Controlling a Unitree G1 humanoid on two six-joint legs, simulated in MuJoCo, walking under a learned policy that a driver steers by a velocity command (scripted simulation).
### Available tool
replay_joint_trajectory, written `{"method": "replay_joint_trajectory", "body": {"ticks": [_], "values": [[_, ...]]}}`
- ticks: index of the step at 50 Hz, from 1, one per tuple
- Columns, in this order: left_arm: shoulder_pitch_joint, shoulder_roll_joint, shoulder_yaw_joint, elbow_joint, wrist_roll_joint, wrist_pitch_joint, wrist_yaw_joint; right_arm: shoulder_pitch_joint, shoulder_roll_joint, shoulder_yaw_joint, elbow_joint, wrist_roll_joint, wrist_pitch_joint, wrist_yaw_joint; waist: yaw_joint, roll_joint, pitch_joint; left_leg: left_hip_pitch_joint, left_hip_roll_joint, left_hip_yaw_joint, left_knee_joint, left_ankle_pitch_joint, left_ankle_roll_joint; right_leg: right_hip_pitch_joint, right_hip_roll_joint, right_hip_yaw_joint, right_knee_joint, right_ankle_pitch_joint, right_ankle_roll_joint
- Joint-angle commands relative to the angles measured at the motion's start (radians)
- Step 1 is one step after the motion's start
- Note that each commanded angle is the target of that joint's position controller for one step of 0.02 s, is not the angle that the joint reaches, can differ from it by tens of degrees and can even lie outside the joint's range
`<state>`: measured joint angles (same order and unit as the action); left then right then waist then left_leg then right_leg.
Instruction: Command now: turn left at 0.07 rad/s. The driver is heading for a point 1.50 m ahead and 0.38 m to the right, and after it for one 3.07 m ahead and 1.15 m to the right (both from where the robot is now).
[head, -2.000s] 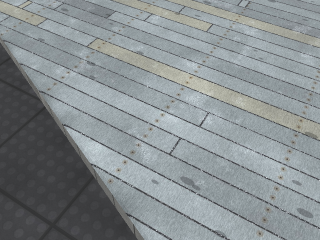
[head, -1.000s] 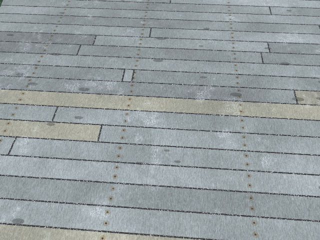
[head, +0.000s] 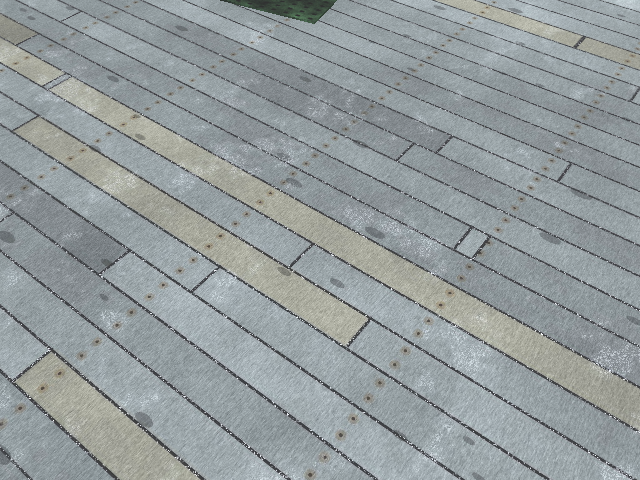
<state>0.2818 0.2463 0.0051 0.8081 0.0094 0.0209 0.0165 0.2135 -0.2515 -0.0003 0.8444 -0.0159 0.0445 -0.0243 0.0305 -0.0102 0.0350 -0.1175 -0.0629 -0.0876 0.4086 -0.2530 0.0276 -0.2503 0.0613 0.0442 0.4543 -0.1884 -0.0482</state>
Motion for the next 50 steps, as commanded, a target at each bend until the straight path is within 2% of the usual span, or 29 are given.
{"method": "replay_joint_trajectory", "body": {"ticks": [1,3,6,9,15,24,35,50], "values": [[-0.016,0.115,0.028,-0.031,0.003,-0.016,0.002,-0.064,-0.099,-0.009,-0.039,-0.002,-0.037,0.000,0.005,0.106,-0.018,-0.072,0.165,-0.140,-0.099,0.104,0.054,0.078,-0.081,0.101,-0.095,0.036,-0.006],[-0.013,0.135,0.036,-0.007,0.004,-0.017,-0.002,-0.006,-0.115,-0.010,0.001,0.001,-0.037,-0.008,-0.011,0.099,-0.001,-0.073,0.128,-0.113,-0.096,0.089,0.035,0.082,-0.100,0.113,-0.091,0.093,-0.014],[0.004,0.107,0.028,0.037,0.001,-0.019,-0.002,0.025,-0.108,-0.009,0.044,0.006,-0.036,-0.011,-0.013,0.055,0.009,-0.054,0.125,-0.106,-0.087,0.092,0.040,0.063,-0.106,0.117,-0.108,0.078,-0.011],[-0.004,0.098,0.026,0.075,0.001,-0.015,0.001,0.025,-0.102,-0.007,0.074,0.005,-0.036,-0.012,-0.014,0.030,0.021,-0.073,0.124,-0.107,-0.095,0.069,0.043,0.073,-0.106,0.120,-0.119,0.059,-0.008],[-0.013,0.090,0.022,0.142,0.000,-0.014,0.006,0.038,-0.093,-0.004,0.135,0.006,-0.042,-0.015,-0.013,0.010,0.012,-0.077,0.119,-0.101,-0.101,0.079,0.043,0.101,-0.115,0.123,-0.122,0.071,-0.011],[-0.018,0.074,0.015,0.221,-0.001,-0.012,0.013,0.079,-0.063,0.005,0.211,0.005,-0.043,-0.021,-0.014,0.012,0.011,-0.073,0.115,-0.091,-0.100,0.101,0.040,0.110,-0.120,0.119,-0.117,0.086,-0.016],[-0.007,0.042,0.007,0.284,-0.002,-0.013,0.020,0.124,-0.028,0.009,0.267,0.004,-0.044,-0.027,-0.018,0.015,0.022,-0.067,0.115,-0.083,-0.092,0.122,0.039,0.102,-0.120,0.113,-0.109,0.102,-0.016],[0.019,0.005,0.004,0.329,-0.001,-0.015,0.028,0.159,0.011,0.007,0.300,0.003,-0.046,-0.032,-0.021,0.016,0.031,-0.059,0.116,-0.077,-0.087,0.139,0.039,0.097,-0.120,0.107,-0.101,0.120,-0.014]]}}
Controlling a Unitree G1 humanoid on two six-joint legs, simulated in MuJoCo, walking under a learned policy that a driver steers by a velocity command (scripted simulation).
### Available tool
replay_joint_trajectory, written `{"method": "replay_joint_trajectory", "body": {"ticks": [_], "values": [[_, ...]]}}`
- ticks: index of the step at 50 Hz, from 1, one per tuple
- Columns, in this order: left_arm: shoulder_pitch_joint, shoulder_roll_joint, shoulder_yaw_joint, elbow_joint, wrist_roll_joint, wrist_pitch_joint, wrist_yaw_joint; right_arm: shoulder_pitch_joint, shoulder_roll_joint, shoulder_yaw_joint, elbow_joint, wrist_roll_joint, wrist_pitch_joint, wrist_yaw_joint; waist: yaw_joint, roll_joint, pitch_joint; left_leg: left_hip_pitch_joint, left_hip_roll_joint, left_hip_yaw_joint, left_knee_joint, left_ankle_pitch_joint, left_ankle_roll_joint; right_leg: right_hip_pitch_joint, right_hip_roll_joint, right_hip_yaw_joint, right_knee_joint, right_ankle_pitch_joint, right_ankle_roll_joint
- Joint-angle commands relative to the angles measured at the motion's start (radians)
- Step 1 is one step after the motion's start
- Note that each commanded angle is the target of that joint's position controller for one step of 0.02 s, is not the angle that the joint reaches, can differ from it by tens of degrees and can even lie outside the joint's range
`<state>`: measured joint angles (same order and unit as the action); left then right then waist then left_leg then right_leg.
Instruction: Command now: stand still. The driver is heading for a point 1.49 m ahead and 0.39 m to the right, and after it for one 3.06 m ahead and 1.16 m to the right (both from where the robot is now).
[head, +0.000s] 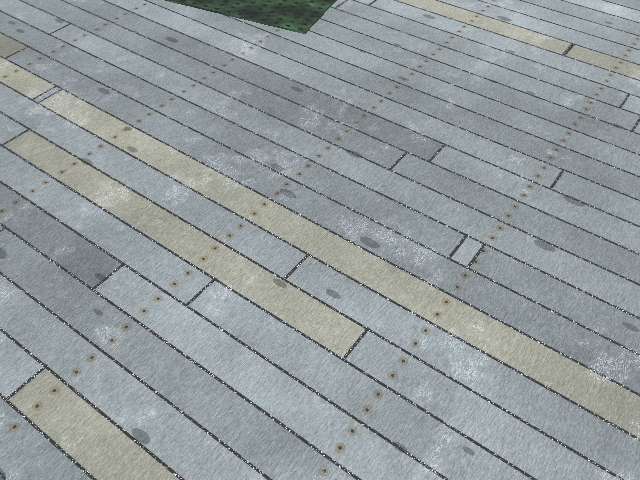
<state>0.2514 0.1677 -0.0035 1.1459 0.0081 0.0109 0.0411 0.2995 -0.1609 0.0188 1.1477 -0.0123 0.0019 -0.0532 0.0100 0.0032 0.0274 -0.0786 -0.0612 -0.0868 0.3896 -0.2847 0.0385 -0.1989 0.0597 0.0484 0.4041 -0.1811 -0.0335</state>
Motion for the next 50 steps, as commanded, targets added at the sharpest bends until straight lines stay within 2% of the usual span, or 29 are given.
{"method": "replay_joint_trajectory", "body": {"ticks": [1,35,36,37,38,39,40,41,42,43,45,48,49,50], "values": [[0.051,0.081,0.012,-0.007,0.000,-0.005,0.004,0.075,-0.077,-0.013,-0.002,0.000,-0.004,-0.003,-0.001,0.002,0.039,-0.098,0.115,-0.077,-0.068,0.172,0.029,0.046,-0.118,0.103,-0.050,0.113,-0.029],[0.096,0.044,0.013,0.017,0.000,-0.007,0.010,0.130,-0.038,-0.017,0.006,-0.001,-0.012,-0.007,-0.001,0.006,0.054,-0.090,0.121,-0.075,-0.069,0.211,0.031,0.050,-0.120,0.093,-0.038,0.136,-0.023],[0.100,0.039,0.012,0.017,0.002,-0.005,0.009,0.148,-0.039,-0.018,0.010,-0.005,-0.012,-0.005,-0.008,0.010,0.019,-0.078,0.107,-0.079,-0.091,0.031,0.041,0.052,-0.098,0.083,-0.033,-0.018,-0.029],[0.087,0.062,0.024,0.002,0.002,0.000,0.005,0.158,-0.078,-0.035,0.004,-0.005,-0.007,-0.002,-0.019,0.042,0.033,-0.086,0.094,-0.107,-0.093,-0.263,0.076,-0.004,-0.046,0.046,0.041,-0.265,-0.048],[0.043,0.083,0.033,-0.028,0.012,0.001,-0.006,0.193,-0.119,-0.051,-0.002,-0.008,-0.003,0.005,-0.049,0.082,0.083,-0.087,0.137,-0.211,-0.139,-0.533,0.125,-0.147,-0.018,0.039,0.119,-0.449,-0.059],[-0.036,0.061,0.029,-0.077,0.019,-0.006,-0.020,0.253,-0.147,-0.064,0.005,-0.005,-0.004,0.009,-0.089,0.158,0.151,-0.059,0.228,-0.362,-0.239,-0.708,0.186,-0.292,0.006,-0.022,0.239,-0.444,-0.050],[-0.123,0.038,0.022,-0.130,0.023,-0.020,-0.029,0.241,-0.152,-0.072,-0.003,-0.003,-0.011,0.008,-0.101,0.196,0.246,-0.047,0.335,-0.461,-0.306,-0.671,0.231,-0.422,-0.036,-0.091,0.358,-0.278,-0.036],[-0.182,0.067,0.032,-0.161,0.026,-0.034,-0.033,0.242,-0.141,-0.077,-0.011,-0.010,-0.022,0.010,-0.111,0.139,0.260,-0.016,0.371,-0.493,-0.331,-0.571,0.249,-0.518,-0.077,-0.071,0.447,-0.245,-0.027],[-0.185,0.079,0.041,-0.175,0.028,-0.048,-0.041,0.224,-0.144,-0.082,-0.024,-0.015,-0.035,0.013,-0.090,0.092,0.234,0.041,0.368,-0.467,-0.319,-0.470,0.245,-0.572,-0.102,-0.052,0.492,-0.209,-0.019],[-0.167,0.088,0.049,-0.182,0.029,-0.062,-0.053,0.203,-0.147,-0.087,-0.038,-0.015,-0.049,0.016,-0.068,0.072,0.190,0.081,0.355,-0.424,-0.308,-0.389,0.234,-0.580,-0.120,-0.040,0.500,-0.175,-0.014],[-0.153,0.100,0.062,-0.202,0.017,-0.075,-0.071,0.155,-0.153,-0.095,-0.066,-0.007,-0.072,0.018,-0.033,0.092,0.130,0.049,0.302,-0.307,-0.310,-0.298,0.193,-0.477,-0.121,-0.052,0.429,-0.129,-0.010],[-0.148,0.083,0.068,-0.235,0.009,-0.067,-0.082,0.120,-0.163,-0.101,-0.092,-0.003,-0.090,0.022,-0.006,0.144,0.145,-0.126,0.262,-0.195,-0.305,-0.265,0.169,-0.226,-0.092,-0.112,0.253,-0.140,-0.019],[-0.100,0.082,0.072,-0.229,0.006,-0.064,-0.082,0.107,-0.169,-0.104,-0.098,-0.001,-0.092,0.025,0.017,0.137,0.147,-0.200,0.259,-0.170,-0.279,-0.265,0.173,-0.106,-0.071,-0.153,0.209,-0.134,-0.022],[-0.013,0.087,0.081,-0.209,0.005,-0.064,-0.078,0.092,-0.174,-0.105,-0.105,-0.001,-0.096,0.029,0.061,0.101,0.132,-0.279,0.251,-0.143,-0.217,-0.195,0.174,0.049,-0.040,-0.191,0.170,-0.102,-0.028]]}}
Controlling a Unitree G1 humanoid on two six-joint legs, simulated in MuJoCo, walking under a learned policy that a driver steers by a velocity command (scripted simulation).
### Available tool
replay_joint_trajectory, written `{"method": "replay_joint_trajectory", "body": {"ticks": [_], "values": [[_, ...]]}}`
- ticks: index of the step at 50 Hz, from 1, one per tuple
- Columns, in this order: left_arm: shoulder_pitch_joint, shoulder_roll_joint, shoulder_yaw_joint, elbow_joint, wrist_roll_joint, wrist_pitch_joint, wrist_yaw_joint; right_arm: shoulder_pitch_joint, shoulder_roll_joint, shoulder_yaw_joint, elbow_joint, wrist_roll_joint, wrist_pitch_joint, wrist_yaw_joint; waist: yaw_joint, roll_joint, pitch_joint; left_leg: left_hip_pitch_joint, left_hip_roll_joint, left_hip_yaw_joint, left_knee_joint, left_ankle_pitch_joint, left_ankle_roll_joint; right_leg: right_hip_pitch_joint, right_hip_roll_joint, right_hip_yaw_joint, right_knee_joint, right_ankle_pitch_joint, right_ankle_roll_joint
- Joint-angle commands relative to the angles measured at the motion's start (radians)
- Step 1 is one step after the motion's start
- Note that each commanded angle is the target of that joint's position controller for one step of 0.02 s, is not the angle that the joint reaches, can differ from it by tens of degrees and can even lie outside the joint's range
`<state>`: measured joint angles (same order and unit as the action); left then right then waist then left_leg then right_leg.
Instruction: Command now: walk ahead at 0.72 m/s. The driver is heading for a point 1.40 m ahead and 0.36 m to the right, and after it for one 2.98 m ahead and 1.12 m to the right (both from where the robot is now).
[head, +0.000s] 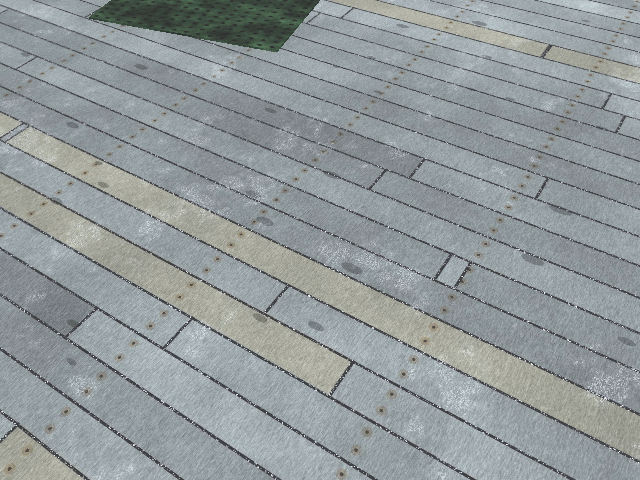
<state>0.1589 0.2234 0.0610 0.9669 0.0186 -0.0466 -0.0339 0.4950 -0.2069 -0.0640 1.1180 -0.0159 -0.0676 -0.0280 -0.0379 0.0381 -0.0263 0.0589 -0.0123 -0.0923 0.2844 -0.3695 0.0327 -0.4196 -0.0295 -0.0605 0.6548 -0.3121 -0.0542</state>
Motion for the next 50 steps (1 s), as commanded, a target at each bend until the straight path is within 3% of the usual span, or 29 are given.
{"method": "replay_joint_trajectory", "body": {"ticks": [1,2,3,4,5,6,7,9,15,20,22,24,25,26,27,28,29,30,32,33,36,38,39,42,45,47,48,49,50], "values": [[0.219,0.060,0.035,0.012,-0.005,-0.011,0.007,-0.113,-0.135,-0.021,-0.081,-0.003,-0.034,0.010,0.176,0.006,0.133,-0.485,0.170,-0.091,0.054,0.104,0.173,0.459,0.088,-0.100,-0.106,0.004,-0.016],[0.427,0.123,0.062,0.067,0.004,-0.026,0.023,-0.134,-0.122,-0.014,-0.091,-0.015,-0.044,0.019,0.277,-0.130,0.019,-0.592,0.086,0.015,0.412,0.279,0.147,0.693,0.012,0.022,-0.154,-0.105,-0.042],[0.569,0.239,0.078,0.097,0.031,-0.037,0.030,-0.146,-0.002,0.013,-0.163,0.006,-0.056,0.031,0.266,-0.462,-0.082,-0.825,-0.064,0.117,0.846,-0.080,0.088,0.790,-0.311,0.643,-0.446,-0.645,-0.133],[0.400,0.137,0.044,0.064,0.029,-0.027,0.028,-0.207,-0.046,0.004,-0.194,-0.009,-0.058,0.041,0.172,-0.289,0.019,-0.912,-0.043,-0.013,1.010,-0.037,0.115,0.615,-0.342,0.877,-0.554,-0.707,-0.146],[0.248,0.130,0.037,0.012,0.028,-0.030,0.025,-0.241,-0.058,0.002,-0.215,-0.008,-0.054,0.052,0.105,-0.160,0.089,-0.945,0.040,-0.002,1.059,0.077,0.125,0.516,-0.344,0.743,-0.502,-0.609,-0.144],[0.212,0.119,0.033,0.000,0.020,-0.040,0.018,-0.251,-0.070,0.001,-0.211,-0.013,-0.054,0.065,0.088,-0.055,0.084,-0.892,0.091,0.003,1.020,0.152,0.119,0.440,-0.303,0.605,-0.501,-0.466,-0.145],[0.219,0.110,0.026,0.003,0.014,-0.047,0.016,-0.252,-0.062,-0.001,-0.212,-0.026,-0.050,0.071,0.065,-0.029,0.075,-0.838,0.111,0.013,0.972,0.167,0.109,0.400,-0.254,0.511,-0.516,-0.364,-0.130],[0.226,0.078,0.010,0.019,0.008,-0.061,0.027,-0.255,-0.045,0.004,-0.228,-0.037,-0.022,0.086,0.028,-0.100,0.108,-0.820,0.138,0.035,0.929,0.185,0.065,0.319,-0.216,0.433,-0.573,-0.316,-0.128],[0.353,0.063,-0.004,0.034,-0.004,-0.087,0.025,-0.541,-0.044,0.016,-0.346,-0.022,0.006,0.092,0.068,-0.064,0.213,-0.918,0.121,0.147,0.666,0.351,0.025,0.320,-0.132,0.192,-0.659,0.102,-0.134],[0.396,0.079,-0.011,0.049,-0.016,-0.101,0.036,-0.668,-0.023,0.035,-0.408,-0.006,0.001,0.092,0.076,-0.095,0.216,-0.698,0.054,0.242,0.341,0.444,0.084,0.424,-0.149,0.059,-0.694,0.681,-0.110],[0.397,0.118,-0.006,0.051,-0.006,-0.097,0.041,-0.617,-0.064,0.022,-0.402,-0.006,0.000,0.073,0.041,-0.134,0.121,-0.589,-0.030,0.280,0.316,0.367,0.114,0.555,-0.161,0.022,-0.549,1.145,-0.093],[0.383,0.180,0.011,0.058,0.018,-0.072,0.059,-0.355,-0.135,-0.006,-0.343,-0.003,-0.003,0.051,-0.091,-0.195,-0.048,-0.321,-0.089,0.251,0.320,0.236,0.148,0.592,-0.193,0.012,-0.194,1.393,-0.081],[0.344,0.202,0.020,0.052,0.019,-0.057,0.064,-0.145,-0.171,-0.026,-0.278,-0.004,-0.002,0.036,-0.194,-0.184,-0.142,-0.103,-0.079,0.238,0.252,0.222,0.161,0.522,-0.175,-0.009,0.079,1.307,-0.075],[0.336,0.142,0.010,0.029,0.021,-0.057,0.058,0.020,-0.246,-0.051,-0.244,-0.028,-0.001,0.020,-0.233,-0.124,-0.243,0.162,0.097,0.040,0.287,-0.052,0.189,0.283,-0.117,0.001,0.424,0.942,-0.083],[0.434,-0.020,-0.022,-0.015,-0.040,-0.075,0.023,0.000,-0.302,-0.070,-0.237,-0.044,-0.003,0.030,-0.084,0.234,-0.359,0.389,0.384,-0.610,0.089,-0.409,0.317,-0.126,0.099,0.071,0.827,-0.028,-0.041],[0.354,0.083,-0.002,-0.032,-0.042,-0.086,0.028,-0.076,-0.243,-0.063,-0.243,-0.033,-0.002,0.049,-0.083,0.100,-0.308,0.344,0.361,-0.732,-0.038,-0.434,0.302,-0.260,0.066,0.183,0.898,-0.037,-0.083],[0.226,0.099,0.002,-0.070,-0.037,-0.088,0.034,-0.150,-0.186,-0.049,-0.234,-0.029,-0.014,0.051,-0.065,0.024,-0.142,0.197,0.337,-0.549,-0.038,-0.283,0.274,-0.315,0.012,0.161,0.866,0.042,-0.091],[0.179,0.081,-0.004,-0.081,-0.022,-0.089,0.033,-0.148,-0.123,-0.034,-0.213,-0.032,-0.028,0.056,-0.042,-0.100,-0.045,0.038,0.303,-0.414,-0.044,-0.059,0.241,-0.273,-0.029,0.162,0.786,0.073,-0.095],[0.199,0.024,-0.018,-0.097,0.014,-0.059,0.010,-0.187,-0.078,-0.013,-0.188,-0.027,-0.039,0.041,0.057,-0.055,0.010,-0.188,0.245,-0.293,-0.108,-0.093,0.213,-0.191,-0.073,0.162,0.698,0.070,-0.074],[0.196,0.009,-0.021,-0.095,0.017,-0.041,-0.001,-0.186,-0.062,-0.006,-0.179,-0.024,-0.050,0.040,0.075,-0.040,0.044,-0.240,0.232,-0.235,-0.140,-0.092,0.196,-0.189,-0.086,0.171,0.670,0.063,-0.063],[0.071,0.017,-0.027,-0.151,0.015,-0.011,-0.015,-0.143,-0.103,-0.009,-0.166,-0.005,-0.078,0.041,0.076,-0.025,0.153,-0.316,0.208,-0.056,-0.233,0.039,0.147,-0.295,-0.107,0.147,0.554,0.169,-0.035],[-0.038,0.036,-0.028,-0.183,0.003,-0.013,-0.018,-0.112,-0.074,0.001,-0.163,0.000,-0.086,0.050,0.044,-0.038,0.202,-0.324,0.114,0.135,-0.251,0.299,0.077,-0.294,-0.073,0.083,0.404,0.305,-0.044],[-0.071,0.023,-0.036,-0.205,-0.001,-0.016,-0.024,-0.110,-0.088,0.002,-0.167,0.002,-0.091,0.052,0.044,0.007,0.194,-0.338,0.113,0.177,-0.257,0.386,0.068,-0.250,-0.068,0.048,0.305,0.378,-0.048],[-0.193,0.016,-0.049,-0.243,-0.007,-0.026,-0.037,-0.029,-0.101,0.012,-0.148,0.015,-0.102,0.038,0.004,-0.028,0.200,-0.234,0.127,0.267,-0.290,0.719,0.028,-0.164,-0.021,-0.071,0.087,0.528,-0.078],[-0.169,0.067,-0.040,-0.231,0.003,-0.028,-0.033,-0.008,-0.171,0.008,-0.155,0.003,-0.089,0.002,0.035,0.042,0.116,0.035,0.170,0.324,-0.143,1.277,-0.013,-0.122,0.077,-0.147,-0.010,0.476,-0.116],[-0.007,0.125,-0.020,-0.195,0.001,-0.023,-0.026,-0.021,-0.229,-0.008,-0.169,-0.017,-0.051,-0.029,0.136,0.100,0.000,0.116,0.203,0.333,0.156,1.555,-0.030,0.038,0.154,-0.164,-0.021,0.337,-0.138],[0.186,0.170,0.002,-0.142,-0.003,-0.019,-0.020,-0.070,-0.253,-0.018,-0.188,-0.030,-0.032,-0.035,0.230,0.116,-0.096,0.084,0.223,0.319,0.401,1.581,-0.024,0.215,0.171,-0.139,-0.016,0.275,-0.164],[0.394,0.207,0.028,-0.086,-0.002,-0.014,-0.008,-0.135,-0.272,-0.027,-0.209,-0.033,-0.020,-0.033,0.334,0.106,-0.160,-0.034,0.221,0.307,0.720,1.433,-0.008,0.419,0.135,-0.054,-0.085,0.224,-0.205],[0.386,0.244,0.054,-0.079,-0.012,-0.001,0.010,-0.185,-0.215,-0.019,-0.253,-0.030,-0.034,-0.005,0.287,-0.065,-0.131,-0.313,0.078,0.293,1.058,0.595,0.000,0.566,0.042,0.126,-0.072,0.121,-0.233]]}}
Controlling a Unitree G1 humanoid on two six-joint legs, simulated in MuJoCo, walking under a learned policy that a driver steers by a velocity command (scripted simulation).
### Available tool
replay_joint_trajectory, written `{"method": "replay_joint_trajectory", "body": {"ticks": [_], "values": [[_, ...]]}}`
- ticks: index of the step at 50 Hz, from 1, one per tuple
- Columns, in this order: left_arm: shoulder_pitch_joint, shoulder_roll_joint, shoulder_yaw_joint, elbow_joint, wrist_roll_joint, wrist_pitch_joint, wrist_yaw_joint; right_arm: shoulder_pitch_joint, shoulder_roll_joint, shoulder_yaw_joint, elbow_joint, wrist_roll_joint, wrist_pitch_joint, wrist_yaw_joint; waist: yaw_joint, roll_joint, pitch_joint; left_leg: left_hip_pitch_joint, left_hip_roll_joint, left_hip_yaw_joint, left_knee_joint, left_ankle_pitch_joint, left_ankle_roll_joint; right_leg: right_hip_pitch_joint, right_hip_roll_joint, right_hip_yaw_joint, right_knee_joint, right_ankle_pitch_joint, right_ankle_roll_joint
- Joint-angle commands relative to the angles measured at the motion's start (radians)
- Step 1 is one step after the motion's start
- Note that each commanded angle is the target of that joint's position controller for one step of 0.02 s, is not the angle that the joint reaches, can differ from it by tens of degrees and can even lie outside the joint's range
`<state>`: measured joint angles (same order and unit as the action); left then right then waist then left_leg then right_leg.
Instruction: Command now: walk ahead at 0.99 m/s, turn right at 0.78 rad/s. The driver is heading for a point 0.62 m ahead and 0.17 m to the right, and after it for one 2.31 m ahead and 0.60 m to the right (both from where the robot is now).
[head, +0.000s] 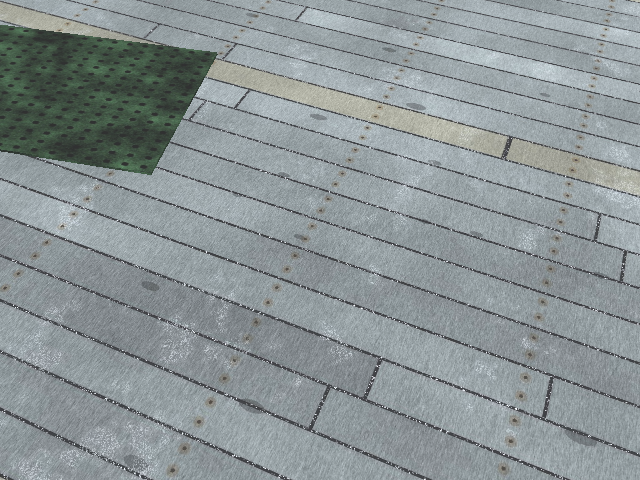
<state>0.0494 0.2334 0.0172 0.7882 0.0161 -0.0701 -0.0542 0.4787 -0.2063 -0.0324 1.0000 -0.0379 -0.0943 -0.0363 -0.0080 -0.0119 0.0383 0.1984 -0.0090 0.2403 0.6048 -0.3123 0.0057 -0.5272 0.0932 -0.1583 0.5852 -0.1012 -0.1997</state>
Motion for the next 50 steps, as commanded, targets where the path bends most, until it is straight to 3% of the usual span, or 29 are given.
{"method": "replay_joint_trajectory", "body": {"ticks": [1,2,3,5,7,12,15,17,19,20,21,22,23,24,25,27,30,31,34,37,39,40,41,42,43,44,46,47,50], "values": [[0.402,0.345,0.120,0.074,0.034,0.034,0.027,-0.090,-0.095,-0.021,-0.232,0.031,-0.023,0.024,0.093,-0.281,-0.273,-0.975,-0.070,-0.189,1.115,-0.219,-0.039,0.993,-0.335,0.798,-0.091,-0.114,-0.333],[0.404,0.301,0.123,0.058,0.017,0.039,0.034,-0.198,-0.126,-0.007,-0.269,0.022,-0.049,0.024,0.143,-0.059,-0.304,-1.079,-0.023,-0.338,1.082,-0.109,0.000,0.981,-0.355,0.971,-0.273,-0.265,-0.318],[0.371,0.230,0.110,0.075,0.008,0.037,0.040,-0.266,-0.147,-0.009,-0.277,0.012,-0.060,0.029,0.108,0.093,-0.144,-1.057,0.036,-0.344,0.942,-0.028,0.025,0.796,-0.315,0.855,-0.341,-0.288,-0.226],[0.326,0.182,0.094,0.073,0.003,0.019,0.048,-0.276,-0.127,0.001,-0.291,-0.020,-0.046,0.034,0.016,0.127,-0.028,-0.954,0.088,-0.338,0.787,-0.016,0.009,0.528,-0.250,0.731,-0.358,-0.098,-0.179],[0.298,0.154,0.077,0.063,-0.014,-0.004,0.054,-0.259,-0.110,0.009,-0.300,-0.046,0.001,0.043,-0.040,0.127,0.001,-0.878,0.122,-0.315,0.696,-0.039,-0.032,0.353,-0.171,0.615,-0.386,-0.069,-0.155],[0.374,0.207,0.091,0.050,-0.022,-0.027,0.047,-0.535,-0.091,0.038,-0.438,-0.019,0.014,0.065,0.044,0.010,0.080,-0.746,0.094,-0.216,0.203,0.285,-0.066,0.167,-0.067,0.508,-0.417,0.275,-0.090],[0.434,0.228,0.102,0.055,-0.029,-0.020,0.041,-0.603,-0.105,0.039,-0.472,0.001,0.010,0.061,0.108,-0.039,0.026,-0.679,0.032,-0.205,0.027,0.413,-0.037,0.316,-0.084,0.528,-0.386,0.432,-0.041],[0.406,0.245,0.108,0.038,-0.029,-0.018,0.050,-0.565,-0.143,0.026,-0.474,0.005,0.008,0.054,0.079,-0.048,-0.014,-0.559,0.005,-0.231,-0.083,0.395,-0.021,0.383,-0.097,0.544,-0.304,0.536,0.003],[0.365,0.305,0.120,0.024,-0.017,-0.022,0.050,-0.369,-0.228,-0.010,-0.430,0.015,0.001,0.029,-0.032,-0.058,-0.158,-0.320,-0.026,-0.251,-0.088,0.272,-0.003,0.436,-0.098,0.550,-0.025,0.739,0.046],[0.292,0.317,0.123,0.004,-0.010,-0.028,0.044,-0.154,-0.274,-0.033,-0.379,0.016,0.000,0.010,-0.163,-0.055,-0.256,-0.090,0.024,-0.271,-0.072,0.205,0.009,0.339,-0.069,0.534,0.212,0.668,0.063],[0.265,0.189,0.090,-0.031,-0.004,-0.038,0.043,0.059,-0.338,-0.058,-0.343,-0.013,-0.001,-0.012,-0.222,0.061,-0.387,0.149,0.227,-0.461,-0.052,-0.112,0.034,0.173,-0.015,0.469,0.552,0.211,0.061],[0.429,0.061,0.048,-0.092,-0.070,-0.029,0.047,-0.026,-0.407,-0.069,-0.354,-0.050,-0.002,0.002,-0.060,0.433,-0.532,0.319,0.538,-1.061,-0.260,-0.270,0.148,-0.105,0.076,0.347,0.828,-0.425,0.097],[0.375,0.157,0.050,-0.065,-0.035,-0.006,0.066,-0.128,-0.316,-0.071,-0.375,-0.037,0.008,0.013,-0.059,0.274,-0.405,0.192,0.496,-1.084,-0.302,-0.329,0.160,-0.217,-0.028,0.296,0.882,-0.327,0.086],[0.276,0.192,0.061,-0.060,-0.012,0.008,0.063,-0.191,-0.207,-0.042,-0.379,-0.028,0.009,0.016,-0.068,0.126,-0.241,0.040,0.433,-0.848,-0.283,-0.109,0.149,-0.222,-0.075,0.264,0.827,-0.244,0.099],[0.233,0.188,0.065,-0.062,0.000,0.019,0.056,-0.197,-0.162,-0.030,-0.354,-0.031,0.008,0.020,-0.056,0.032,-0.147,-0.074,0.397,-0.681,-0.261,0.236,0.147,-0.204,-0.098,0.244,0.797,-0.237,0.115],[0.208,0.141,0.063,-0.089,0.018,0.050,0.036,-0.131,-0.146,-0.020,-0.296,-0.014,-0.006,0.023,-0.028,0.082,-0.080,-0.176,0.360,-0.457,-0.241,0.660,0.133,-0.202,-0.133,0.226,0.761,-0.297,0.135],[0.126,0.095,0.049,-0.165,0.018,0.079,0.015,-0.151,-0.144,-0.019,-0.258,0.029,-0.019,0.033,0.016,0.135,-0.039,-0.277,0.319,-0.268,-0.302,0.844,0.093,-0.198,-0.145,0.184,0.633,-0.243,0.142],[0.122,0.089,0.042,-0.201,0.017,0.077,0.005,-0.210,-0.169,-0.023,-0.270,0.031,-0.023,0.033,0.054,0.178,-0.019,-0.328,0.329,-0.218,-0.313,0.875,0.092,-0.172,-0.159,0.184,0.504,-0.176,0.145],[0.120,0.092,0.035,-0.190,0.012,0.076,-0.023,-0.311,-0.188,-0.036,-0.284,0.041,-0.020,0.033,0.086,0.139,-0.025,-0.464,0.209,-0.007,-0.297,0.711,0.034,0.117,-0.086,0.064,0.161,0.155,0.140],[0.180,0.120,0.045,-0.171,0.037,0.074,-0.030,-0.231,-0.249,-0.052,-0.274,0.056,-0.015,0.025,0.099,0.116,-0.072,-0.442,0.232,-0.023,-0.123,0.902,0.030,0.311,-0.012,0.044,0.071,0.139,0.093],[0.343,0.152,0.065,-0.113,0.059,0.053,-0.011,-0.212,-0.258,-0.050,-0.281,0.061,0.006,0.024,0.172,0.079,-0.143,-0.462,0.228,-0.040,0.173,0.776,0.024,0.501,-0.011,0.116,-0.045,0.188,0.047],[0.329,0.201,0.074,-0.105,0.064,0.038,0.010,-0.147,-0.214,-0.042,-0.276,0.057,0.025,0.027,0.151,-0.075,-0.158,-0.561,0.112,-0.016,0.496,0.109,0.000,0.598,-0.151,0.232,-0.095,0.626,0.004],[0.286,0.265,0.075,-0.158,0.045,0.031,0.024,0.062,-0.120,-0.016,-0.290,0.064,0.054,0.023,0.030,-0.216,-0.361,-0.677,0.029,-0.117,0.843,-0.452,-0.023,0.788,-0.525,0.588,0.062,1.457,-0.135],[0.289,0.198,0.055,-0.184,-0.007,0.031,0.044,0.058,-0.156,-0.014,-0.258,0.064,0.079,0.007,0.097,-0.071,-0.538,-0.606,0.014,-0.349,0.824,-0.307,-0.026,0.743,-0.561,0.604,-0.011,1.374,-0.190],[0.203,0.157,0.041,-0.186,-0.010,0.036,0.064,0.012,-0.161,-0.010,-0.257,0.062,0.094,0.004,0.067,-0.055,-0.424,-0.624,0.025,-0.362,0.788,-0.254,-0.030,0.598,-0.519,0.540,-0.090,0.971,-0.179],[0.147,0.108,0.021,-0.169,-0.009,0.040,0.071,-0.044,-0.182,-0.013,-0.260,0.036,0.099,0.008,0.031,-0.020,-0.280,-0.632,0.059,-0.335,0.685,-0.229,-0.027,0.457,-0.460,0.487,-0.158,0.719,-0.127],[0.115,0.106,0.013,-0.145,-0.001,0.041,0.084,-0.039,-0.193,-0.024,-0.238,0.015,0.124,0.017,-0.010,-0.046,-0.145,-0.531,0.061,-0.280,0.587,-0.196,-0.029,0.250,-0.396,0.350,-0.233,0.642,-0.066],[0.131,0.126,0.019,-0.136,0.008,0.039,0.084,-0.021,-0.182,-0.029,-0.240,0.017,0.136,0.018,-0.019,-0.086,-0.150,-0.514,0.045,-0.255,0.591,-0.202,-0.029,0.231,-0.401,0.324,-0.223,0.693,-0.084],[0.130,0.124,0.030,-0.128,0.013,0.034,0.085,-0.064,-0.134,-0.034,-0.259,0.031,0.146,0.028,-0.026,-0.033,-0.185,-0.562,0.051,-0.239,0.535,-0.172,-0.026,0.271,-0.381,0.245,-0.232,0.568,-0.075]]}}
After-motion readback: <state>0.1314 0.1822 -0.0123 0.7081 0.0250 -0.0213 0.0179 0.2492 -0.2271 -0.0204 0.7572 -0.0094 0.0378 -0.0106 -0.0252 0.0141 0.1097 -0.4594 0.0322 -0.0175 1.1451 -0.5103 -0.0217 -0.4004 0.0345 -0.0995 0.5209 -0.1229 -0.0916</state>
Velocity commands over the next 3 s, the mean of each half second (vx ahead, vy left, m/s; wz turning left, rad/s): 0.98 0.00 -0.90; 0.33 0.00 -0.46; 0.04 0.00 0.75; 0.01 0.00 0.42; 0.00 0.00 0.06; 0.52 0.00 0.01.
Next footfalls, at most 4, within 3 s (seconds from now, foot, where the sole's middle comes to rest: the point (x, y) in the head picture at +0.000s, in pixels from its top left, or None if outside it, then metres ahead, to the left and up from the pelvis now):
0.42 left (297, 392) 0.65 0.07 -0.74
0.80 right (449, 336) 0.78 -0.27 -0.74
1.22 left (348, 322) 0.82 -0.04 -0.74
1.74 right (426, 327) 0.81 -0.22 -0.74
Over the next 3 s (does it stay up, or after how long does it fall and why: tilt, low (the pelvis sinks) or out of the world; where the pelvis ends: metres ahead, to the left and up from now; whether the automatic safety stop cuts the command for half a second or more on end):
stays up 0.89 -0.18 0.04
